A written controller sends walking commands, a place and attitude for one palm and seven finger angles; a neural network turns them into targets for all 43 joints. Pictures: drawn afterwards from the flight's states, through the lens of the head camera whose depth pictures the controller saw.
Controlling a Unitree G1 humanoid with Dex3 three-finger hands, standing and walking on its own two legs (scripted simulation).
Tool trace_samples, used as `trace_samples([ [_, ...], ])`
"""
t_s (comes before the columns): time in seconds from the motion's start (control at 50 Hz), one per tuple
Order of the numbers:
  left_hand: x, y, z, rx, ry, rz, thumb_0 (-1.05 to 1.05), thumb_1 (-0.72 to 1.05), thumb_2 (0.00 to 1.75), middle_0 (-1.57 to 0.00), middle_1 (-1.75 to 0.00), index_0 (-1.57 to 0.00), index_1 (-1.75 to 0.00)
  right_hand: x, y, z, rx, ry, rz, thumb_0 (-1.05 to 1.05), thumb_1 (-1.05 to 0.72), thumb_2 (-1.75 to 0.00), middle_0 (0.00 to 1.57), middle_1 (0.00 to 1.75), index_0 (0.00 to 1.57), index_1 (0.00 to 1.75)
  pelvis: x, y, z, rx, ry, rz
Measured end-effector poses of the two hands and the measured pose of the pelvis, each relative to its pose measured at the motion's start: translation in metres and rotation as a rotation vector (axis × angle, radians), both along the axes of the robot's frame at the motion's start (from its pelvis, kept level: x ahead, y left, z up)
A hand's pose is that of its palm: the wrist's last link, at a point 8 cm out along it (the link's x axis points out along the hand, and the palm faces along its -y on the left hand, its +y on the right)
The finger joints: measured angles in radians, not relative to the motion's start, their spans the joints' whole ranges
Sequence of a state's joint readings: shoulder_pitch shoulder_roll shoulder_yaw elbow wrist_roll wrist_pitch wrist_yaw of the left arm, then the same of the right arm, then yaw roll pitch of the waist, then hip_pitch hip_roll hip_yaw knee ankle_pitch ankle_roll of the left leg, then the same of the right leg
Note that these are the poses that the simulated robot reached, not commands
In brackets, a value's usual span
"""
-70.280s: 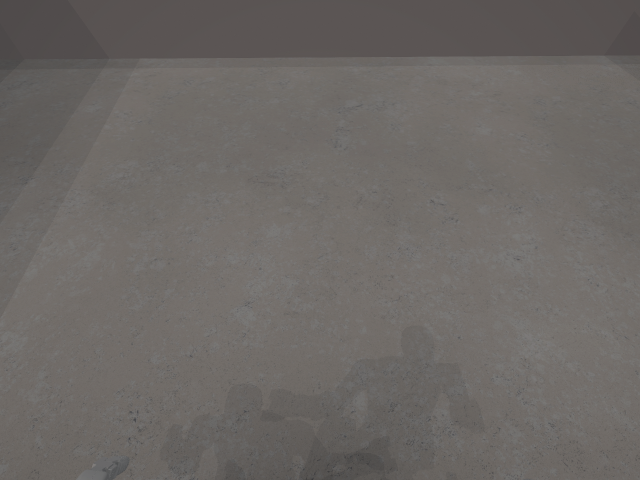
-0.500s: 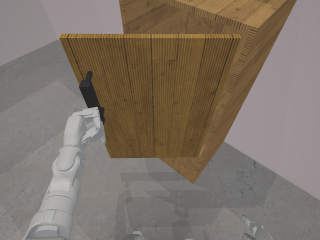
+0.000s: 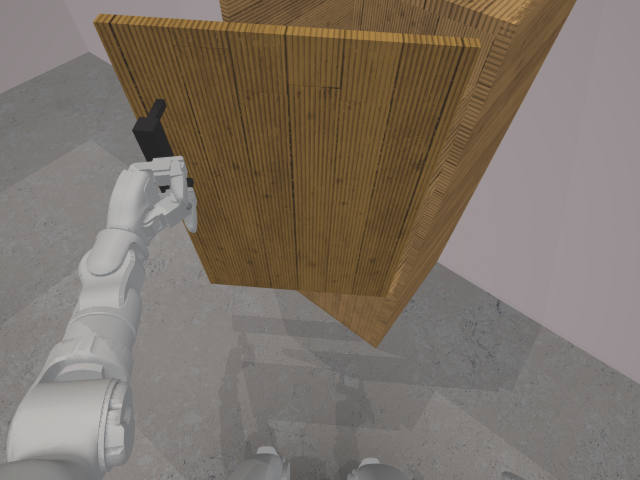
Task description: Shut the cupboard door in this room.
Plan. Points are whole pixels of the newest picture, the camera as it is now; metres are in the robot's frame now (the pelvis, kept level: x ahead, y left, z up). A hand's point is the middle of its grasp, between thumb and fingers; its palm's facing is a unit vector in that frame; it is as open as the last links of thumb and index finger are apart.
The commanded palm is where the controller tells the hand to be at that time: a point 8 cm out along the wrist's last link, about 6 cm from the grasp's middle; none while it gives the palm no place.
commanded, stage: push the door shut along its arc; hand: left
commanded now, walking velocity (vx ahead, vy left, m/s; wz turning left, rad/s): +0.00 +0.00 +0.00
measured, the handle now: (171, 160) +0.51 +0.21 +0.08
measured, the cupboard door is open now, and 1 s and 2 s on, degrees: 33 21 13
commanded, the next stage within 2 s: pull the fist back off the door in 1.26 s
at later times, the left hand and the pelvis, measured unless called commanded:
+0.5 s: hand (202, 172) +0.49 +0.16 +0.08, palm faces -0.21 -0.98 -0.03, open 3.1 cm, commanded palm +0.49 +0.19 +0.08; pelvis -0.01 +0.02 -0.01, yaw +0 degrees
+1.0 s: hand (248, 140) +0.54 +0.11 +0.09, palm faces -0.33 -0.94 -0.01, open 3.1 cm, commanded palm +0.55 +0.15 +0.08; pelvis +0.01 +0.02 -0.02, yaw -2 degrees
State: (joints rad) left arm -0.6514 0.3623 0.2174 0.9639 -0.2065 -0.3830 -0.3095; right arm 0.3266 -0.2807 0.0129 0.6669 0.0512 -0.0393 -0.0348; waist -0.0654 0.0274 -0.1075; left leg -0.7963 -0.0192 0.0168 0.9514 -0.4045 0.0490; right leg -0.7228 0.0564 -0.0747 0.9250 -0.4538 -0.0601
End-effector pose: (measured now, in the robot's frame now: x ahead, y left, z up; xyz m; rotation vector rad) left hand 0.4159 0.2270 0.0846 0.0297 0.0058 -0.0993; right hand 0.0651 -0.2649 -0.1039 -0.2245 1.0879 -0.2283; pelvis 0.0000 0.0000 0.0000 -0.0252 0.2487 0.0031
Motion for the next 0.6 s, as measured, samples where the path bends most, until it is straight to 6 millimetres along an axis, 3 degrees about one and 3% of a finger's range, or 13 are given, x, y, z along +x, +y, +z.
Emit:
trace_samples([
  [0.44, 0.053, -0.005, 0.002, -0.004, 0.013, -0.089, 0.02, 0.9, 0.9, -1.3, -1.5, -1.31, -1.5, -0.043, 0.01, -0.006, -0.033, 0.106, -0.046, 0.01, -0.91, -0.9, 0.2, 0.3, 0.2, 0.3, -0.008, 0.015, -0.012, -0.028, 0.069, 0.004],
  [0.6, 0.077, -0.026, 0.004, 0.01, 0.016, -0.174, 0.02, 0.91, 0.9, -1.3, -1.5, -1.3, -1.5, -0.063, 0.014, -0.008, -0.043, 0.165, -0.071, 0.01, -0.91, -0.9, 0.2, 0.3, 0.2, 0.3, -0.006, 0.021, -0.016, -0.039, 0.105, 0.004],
])
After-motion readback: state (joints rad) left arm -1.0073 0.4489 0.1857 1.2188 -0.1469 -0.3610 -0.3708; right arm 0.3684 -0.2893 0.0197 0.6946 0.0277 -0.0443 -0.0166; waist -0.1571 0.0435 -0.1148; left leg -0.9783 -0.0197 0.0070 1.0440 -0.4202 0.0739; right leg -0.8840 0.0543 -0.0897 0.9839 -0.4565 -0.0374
